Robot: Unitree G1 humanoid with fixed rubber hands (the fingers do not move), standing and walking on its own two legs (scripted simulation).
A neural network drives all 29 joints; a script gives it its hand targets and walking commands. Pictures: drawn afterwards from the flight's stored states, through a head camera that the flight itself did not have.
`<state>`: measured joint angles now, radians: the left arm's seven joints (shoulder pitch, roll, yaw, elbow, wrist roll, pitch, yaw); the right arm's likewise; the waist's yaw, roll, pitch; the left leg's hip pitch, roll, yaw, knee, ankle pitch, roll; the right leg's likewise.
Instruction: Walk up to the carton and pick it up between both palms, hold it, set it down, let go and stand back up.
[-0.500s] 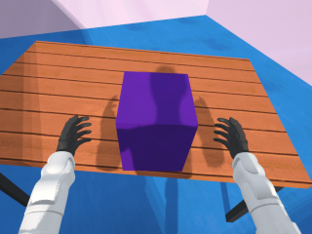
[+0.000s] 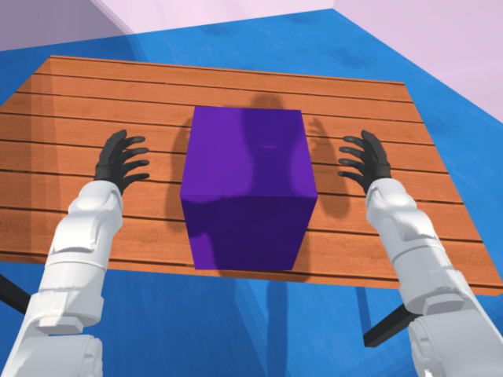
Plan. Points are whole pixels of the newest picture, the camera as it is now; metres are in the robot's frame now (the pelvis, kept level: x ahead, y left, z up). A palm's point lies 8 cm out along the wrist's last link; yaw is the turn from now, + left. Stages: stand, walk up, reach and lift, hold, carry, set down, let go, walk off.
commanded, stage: reach and lift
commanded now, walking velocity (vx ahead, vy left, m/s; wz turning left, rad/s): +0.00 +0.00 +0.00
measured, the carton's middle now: (246, 192) +0.46 +0.02 +0.00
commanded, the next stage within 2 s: none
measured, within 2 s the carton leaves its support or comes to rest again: neither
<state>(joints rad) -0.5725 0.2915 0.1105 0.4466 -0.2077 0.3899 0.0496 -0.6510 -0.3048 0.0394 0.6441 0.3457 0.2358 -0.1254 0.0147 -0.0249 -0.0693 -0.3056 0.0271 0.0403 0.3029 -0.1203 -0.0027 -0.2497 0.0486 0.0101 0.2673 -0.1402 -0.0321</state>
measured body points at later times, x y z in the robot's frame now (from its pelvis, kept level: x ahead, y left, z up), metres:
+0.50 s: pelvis -0.01 +0.00 +0.00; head +0.03 +0.01 +0.44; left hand +0.45 +0.22 +0.15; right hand +0.46 -0.18 +0.15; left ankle +0.01 +0.12 -0.75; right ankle -0.01 -0.10 -0.75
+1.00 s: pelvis -0.02 +0.01 -0.02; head +0.09 +0.01 +0.41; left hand +0.44 +0.22 +0.02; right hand +0.46 -0.17 +0.03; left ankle +0.01 +0.12 -0.75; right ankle -0.01 -0.10 -0.75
